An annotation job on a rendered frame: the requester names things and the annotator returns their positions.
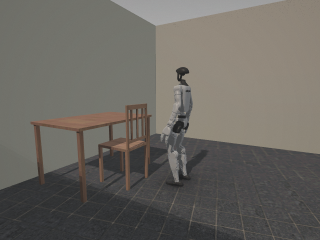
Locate robot right upper arm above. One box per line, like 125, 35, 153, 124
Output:
189, 87, 193, 108

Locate robot right forearm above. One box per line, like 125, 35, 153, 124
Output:
185, 106, 193, 121

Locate robot right foot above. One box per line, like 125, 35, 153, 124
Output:
178, 173, 191, 180

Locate table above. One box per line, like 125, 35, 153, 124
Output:
30, 112, 152, 203

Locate left robot shin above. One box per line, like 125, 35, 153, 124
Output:
168, 152, 179, 182

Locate robot left forearm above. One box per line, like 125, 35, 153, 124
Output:
167, 103, 179, 128

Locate robot left hand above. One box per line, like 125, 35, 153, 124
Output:
160, 126, 171, 144

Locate chair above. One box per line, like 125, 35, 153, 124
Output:
98, 103, 148, 191

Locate robot left upper arm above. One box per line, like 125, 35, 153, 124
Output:
173, 85, 182, 110

